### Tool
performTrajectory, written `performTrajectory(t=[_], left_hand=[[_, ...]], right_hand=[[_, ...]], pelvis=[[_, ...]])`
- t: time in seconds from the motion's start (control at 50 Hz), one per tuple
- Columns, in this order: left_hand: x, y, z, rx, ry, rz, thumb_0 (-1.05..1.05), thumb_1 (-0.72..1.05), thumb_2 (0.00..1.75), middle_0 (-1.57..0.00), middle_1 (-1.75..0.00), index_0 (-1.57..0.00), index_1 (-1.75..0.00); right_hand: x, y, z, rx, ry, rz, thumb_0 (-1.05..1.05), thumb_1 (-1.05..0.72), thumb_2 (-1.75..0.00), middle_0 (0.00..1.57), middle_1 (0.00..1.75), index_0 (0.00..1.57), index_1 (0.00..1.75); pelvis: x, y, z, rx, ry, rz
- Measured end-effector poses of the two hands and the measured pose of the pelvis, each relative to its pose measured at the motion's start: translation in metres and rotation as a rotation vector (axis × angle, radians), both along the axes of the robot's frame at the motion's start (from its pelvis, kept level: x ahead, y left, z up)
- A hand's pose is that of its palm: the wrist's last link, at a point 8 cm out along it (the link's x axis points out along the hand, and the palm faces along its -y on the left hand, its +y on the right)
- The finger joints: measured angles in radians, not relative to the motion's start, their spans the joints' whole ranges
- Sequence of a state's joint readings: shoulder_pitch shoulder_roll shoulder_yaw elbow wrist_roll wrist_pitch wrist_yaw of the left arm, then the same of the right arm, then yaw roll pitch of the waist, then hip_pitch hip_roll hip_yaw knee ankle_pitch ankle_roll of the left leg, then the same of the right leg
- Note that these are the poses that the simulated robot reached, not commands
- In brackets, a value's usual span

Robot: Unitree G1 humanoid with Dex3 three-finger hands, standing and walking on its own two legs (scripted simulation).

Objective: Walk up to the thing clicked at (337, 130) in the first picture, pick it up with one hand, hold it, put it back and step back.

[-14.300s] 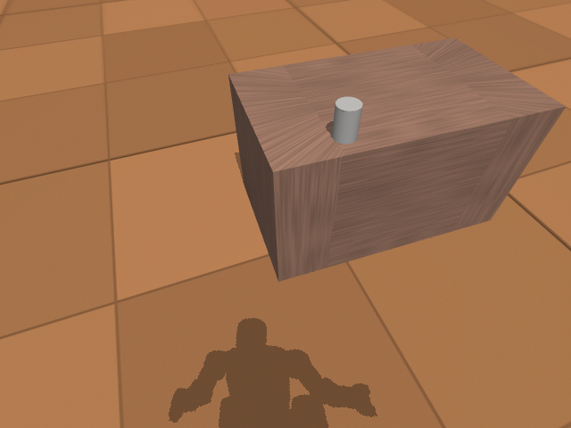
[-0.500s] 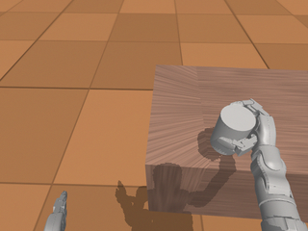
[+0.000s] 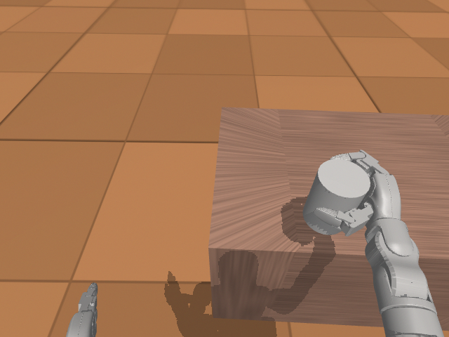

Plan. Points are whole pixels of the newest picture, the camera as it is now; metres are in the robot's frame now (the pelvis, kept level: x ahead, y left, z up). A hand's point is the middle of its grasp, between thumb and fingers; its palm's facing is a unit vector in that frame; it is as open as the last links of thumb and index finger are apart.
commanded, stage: lift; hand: right
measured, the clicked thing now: (332, 198) +0.34 -0.16 +0.10
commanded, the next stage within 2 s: hold in 0.04 s
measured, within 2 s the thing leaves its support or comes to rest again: neither
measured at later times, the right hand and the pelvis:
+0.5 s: hand (351, 183) +0.34 -0.18 +0.14, palm faces +0.13 +0.99 +0.01, open 11.2 cm; pelvis +0.01 +0.00 +0.01, yaw +0 degrees
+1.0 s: hand (352, 176) +0.34 -0.17 +0.16, palm faces +0.11 +0.99 +0.00, open 11.2 cm; pelvis +0.02 +0.00 +0.01, yaw -1 degrees
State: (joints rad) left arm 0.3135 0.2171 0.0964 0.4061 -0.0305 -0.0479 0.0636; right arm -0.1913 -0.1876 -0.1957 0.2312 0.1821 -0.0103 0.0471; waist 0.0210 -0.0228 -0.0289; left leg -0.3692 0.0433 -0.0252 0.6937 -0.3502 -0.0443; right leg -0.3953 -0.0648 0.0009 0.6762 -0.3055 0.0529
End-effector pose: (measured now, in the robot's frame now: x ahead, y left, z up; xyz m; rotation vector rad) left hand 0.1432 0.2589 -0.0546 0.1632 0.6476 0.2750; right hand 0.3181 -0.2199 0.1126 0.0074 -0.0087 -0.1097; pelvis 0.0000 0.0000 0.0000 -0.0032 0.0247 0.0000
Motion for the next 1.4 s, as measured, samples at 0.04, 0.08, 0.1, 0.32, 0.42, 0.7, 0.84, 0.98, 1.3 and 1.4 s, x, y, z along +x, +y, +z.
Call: performTrajectory(t=[0.04, 0.08, 0.1, 0.32, 0.42, 0.7, 0.84, 0.98, 1.3, 1.4], left_hand=[[0.0, 0.0, 0.0, -0.001, 0.0, 0.002, -0.01, -0.52, 0.05, -0.04, -0.05, -0.05, -0.04], [0.0, 0.001, 0.0, -0.002, 0.001, 0.007, -0.01, -0.52, 0.05, -0.04, -0.05, -0.05, -0.04], [0.0, 0.001, 0.0, -0.002, 0.0, 0.008, -0.01, -0.52, 0.05, -0.04, -0.05, -0.05, -0.04], [0.004, -0.001, -0.004, -0.014, 0.015, 0.01, -0.01, -0.52, 0.05, -0.05, -0.05, -0.05, -0.04], [0.007, 0.002, -0.002, -0.005, 0.01, 0.018, -0.01, -0.52, 0.05, -0.05, -0.05, -0.05, -0.05], [0.017, -0.003, -0.005, -0.03, 0.013, 0.01, -0.01, -0.52, 0.05, -0.05, -0.06, -0.06, -0.05], [0.02, 0.0, -0.005, -0.021, 0.021, 0.016, -0.01, -0.52, 0.05, -0.05, -0.06, -0.06, -0.05], [0.026, 0.001, -0.004, -0.019, 0.014, 0.006, -0.01, -0.52, 0.05, -0.05, -0.06, -0.06, -0.05], [0.025, 0.003, -0.003, -0.016, 0.014, 0.009, -0.01, -0.52, 0.05, -0.05, -0.06, -0.06, -0.05], [0.026, 0.003, -0.004, -0.023, 0.013, 0.007, -0.01, -0.52, 0.05, -0.05, -0.06, -0.06, -0.05]], right_hand=[[-0.002, 0.0, 0.002, 0.0, 0.0, 0.0, 0.0, 0.61, -1.04, 0.68, 1.11, 0.7, 1.12], [-0.003, 0.0, 0.005, 0.002, -0.004, -0.004, 0.0, 0.61, -1.04, 0.68, 1.11, 0.7, 1.12], [-0.003, -0.001, 0.006, 0.003, -0.007, -0.006, 0.0, 0.61, -1.04, 0.68, 1.11, 0.7, 1.12], [-0.006, -0.003, 0.014, -0.006, -0.003, -0.005, 0.0, 0.61, -1.04, 0.68, 1.11, 0.7, 1.12], [-0.007, -0.006, 0.021, -0.004, -0.016, -0.015, 0.0, 0.61, -1.03, 0.68, 1.11, 0.7, 1.12], [-0.006, -0.004, 0.033, -0.011, -0.004, -0.003, 0.0, 0.61, -1.03, 0.68, 1.11, 0.7, 1.12], [-0.005, -0.008, 0.04, -0.013, -0.017, -0.025, 0.0, 0.61, -1.03, 0.68, 1.11, 0.7, 1.12], [-0.002, -0.005, 0.043, -0.01, -0.015, -0.007, 0.0, 0.61, -1.03, 0.68, 1.11, 0.7, 1.12], [-0.004, -0.005, 0.045, -0.014, -0.022, -0.026, 0.0, 0.61, -1.03, 0.68, 1.11, 0.7, 1.12], [-0.003, 0.0, 0.048, -0.014, -0.013, -0.001, 0.0, 0.61, -1.03, 0.68, 1.11, 0.7, 1.12]], pelvis=[[0.0, 0.0, 0.001, 0.0, -0.004, -0.001], [0.001, 0.0, 0.002, 0.0, -0.009, -0.001], [0.001, 0.0, 0.002, 0.001, -0.01, -0.001], [0.003, -0.001, 0.005, 0.001, -0.015, -0.003], [0.006, -0.002, 0.007, 0.002, -0.022, -0.005], [0.012, -0.002, 0.01, 0.003, -0.028, -0.008], [0.014, -0.001, 0.011, 0.002, -0.033, -0.012], [0.016, -0.001, 0.012, 0.002, -0.034, -0.013], [0.016, 0.0, 0.014, 0.002, -0.042, -0.013], [0.016, 0.0, 0.014, 0.003, -0.043, -0.012]])
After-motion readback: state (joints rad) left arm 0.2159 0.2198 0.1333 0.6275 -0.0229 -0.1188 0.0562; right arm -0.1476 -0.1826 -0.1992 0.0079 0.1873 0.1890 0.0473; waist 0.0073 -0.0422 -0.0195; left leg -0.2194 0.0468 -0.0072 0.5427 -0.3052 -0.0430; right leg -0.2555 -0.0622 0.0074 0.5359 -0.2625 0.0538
